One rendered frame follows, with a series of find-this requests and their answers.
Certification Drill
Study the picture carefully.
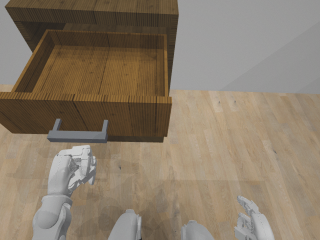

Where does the right robot hand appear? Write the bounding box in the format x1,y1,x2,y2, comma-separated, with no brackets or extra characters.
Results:
234,195,275,240

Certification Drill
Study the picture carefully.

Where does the left robot hand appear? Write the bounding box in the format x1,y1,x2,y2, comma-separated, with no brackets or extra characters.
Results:
47,145,97,198

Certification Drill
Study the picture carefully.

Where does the handle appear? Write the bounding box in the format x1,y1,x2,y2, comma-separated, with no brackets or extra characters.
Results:
47,118,109,143

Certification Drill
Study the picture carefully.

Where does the drawer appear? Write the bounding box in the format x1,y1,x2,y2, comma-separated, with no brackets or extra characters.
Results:
0,29,172,137

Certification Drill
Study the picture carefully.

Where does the robot left forearm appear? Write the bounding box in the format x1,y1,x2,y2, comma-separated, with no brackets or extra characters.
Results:
32,194,73,240

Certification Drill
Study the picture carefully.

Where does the left robot shin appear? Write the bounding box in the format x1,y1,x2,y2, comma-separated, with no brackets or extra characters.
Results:
125,209,136,214

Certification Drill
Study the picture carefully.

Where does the cabinet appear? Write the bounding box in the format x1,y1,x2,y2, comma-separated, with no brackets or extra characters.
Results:
5,0,179,143

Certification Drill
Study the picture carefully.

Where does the left robot thigh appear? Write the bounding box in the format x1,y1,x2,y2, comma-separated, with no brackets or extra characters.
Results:
108,213,142,240

